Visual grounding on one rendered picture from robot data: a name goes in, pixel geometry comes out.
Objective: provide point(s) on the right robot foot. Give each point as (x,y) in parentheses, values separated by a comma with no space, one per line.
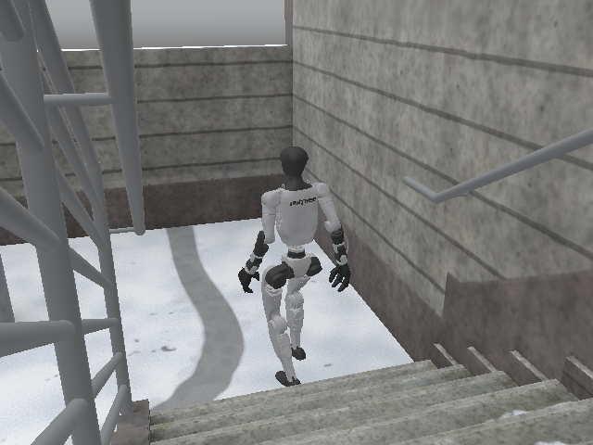
(299,353)

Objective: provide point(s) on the right robot upper arm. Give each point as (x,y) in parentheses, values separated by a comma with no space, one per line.
(328,208)

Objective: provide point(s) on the robot right forearm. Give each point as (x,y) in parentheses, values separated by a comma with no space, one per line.
(339,246)

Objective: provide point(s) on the left robot upper arm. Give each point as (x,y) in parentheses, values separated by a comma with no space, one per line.
(269,201)

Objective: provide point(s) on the robot left shin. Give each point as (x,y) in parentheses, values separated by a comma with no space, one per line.
(282,347)

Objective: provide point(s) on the left robot hand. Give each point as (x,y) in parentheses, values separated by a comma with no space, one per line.
(245,279)

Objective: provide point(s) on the right robot hand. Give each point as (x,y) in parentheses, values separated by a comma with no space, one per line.
(341,271)

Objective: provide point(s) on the robot left forearm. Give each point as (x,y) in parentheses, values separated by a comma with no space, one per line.
(257,255)

